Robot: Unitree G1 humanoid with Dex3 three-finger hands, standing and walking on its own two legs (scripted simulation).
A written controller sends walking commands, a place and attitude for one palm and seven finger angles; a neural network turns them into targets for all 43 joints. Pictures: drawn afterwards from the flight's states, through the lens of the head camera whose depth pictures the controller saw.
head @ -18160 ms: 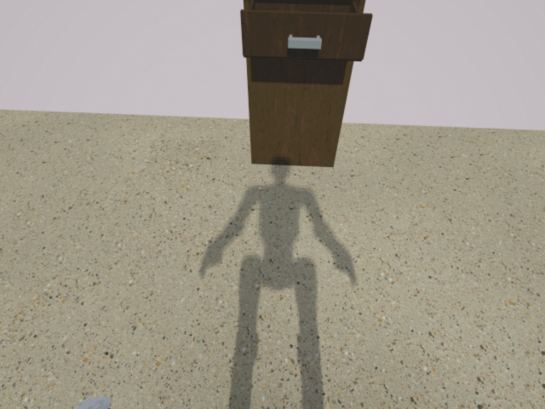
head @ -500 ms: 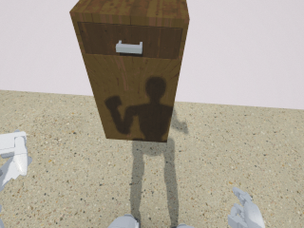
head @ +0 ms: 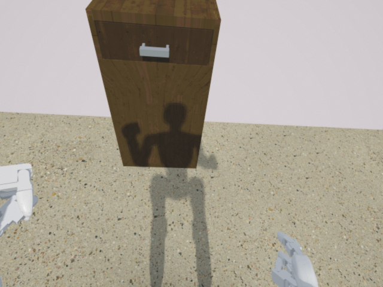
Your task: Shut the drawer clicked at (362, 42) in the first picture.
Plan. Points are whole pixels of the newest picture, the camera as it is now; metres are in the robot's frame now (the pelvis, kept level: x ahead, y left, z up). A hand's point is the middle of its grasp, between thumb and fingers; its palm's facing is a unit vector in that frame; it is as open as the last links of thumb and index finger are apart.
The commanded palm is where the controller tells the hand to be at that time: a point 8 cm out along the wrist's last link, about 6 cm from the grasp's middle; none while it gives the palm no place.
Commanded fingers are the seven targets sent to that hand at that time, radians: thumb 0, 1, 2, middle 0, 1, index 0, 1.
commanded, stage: stop stepping back and stand still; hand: left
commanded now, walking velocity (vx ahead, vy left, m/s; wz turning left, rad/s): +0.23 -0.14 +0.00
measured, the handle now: (155, 49) +0.89 +0.18 +0.05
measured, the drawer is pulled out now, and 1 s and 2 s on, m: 0.00 0.00 0.00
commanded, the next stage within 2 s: let the arm hang, fingers relaxed in 0.50 s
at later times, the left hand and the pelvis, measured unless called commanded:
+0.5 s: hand (4, 242) +0.14 +0.25 +0.17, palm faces +0.38 -0.81 -0.45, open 3.3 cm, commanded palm +0.08 +0.29 +0.18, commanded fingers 0.00 0.90 0.90 -1.40 -1.60 -1.40 -1.60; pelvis -0.05 +0.01 +0.00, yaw -1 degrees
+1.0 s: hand out of the picture -0.07 +0.22 -0.17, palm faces +0.06 -0.97 -0.23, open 3.6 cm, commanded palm none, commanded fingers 0.00 0.90 0.90 -0.56 -0.69 -0.56 -0.69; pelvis -0.06 +0.02 +0.00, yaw +2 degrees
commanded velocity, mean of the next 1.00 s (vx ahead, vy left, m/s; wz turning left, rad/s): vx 0.08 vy -0.01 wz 0.00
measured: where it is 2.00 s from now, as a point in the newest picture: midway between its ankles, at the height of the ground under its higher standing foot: outside the picture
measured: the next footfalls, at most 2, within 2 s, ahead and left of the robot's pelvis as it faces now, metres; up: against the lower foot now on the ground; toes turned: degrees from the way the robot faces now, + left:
right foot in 0.12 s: +0.01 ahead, -0.08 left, +0.00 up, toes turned -3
left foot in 0.36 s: +0.02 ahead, +0.14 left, +0.00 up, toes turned +6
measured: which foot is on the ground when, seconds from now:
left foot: down 0.00-0.14, up 0.16-0.34, down 0.36-1.00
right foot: up 0.00-0.10, down 0.12-1.00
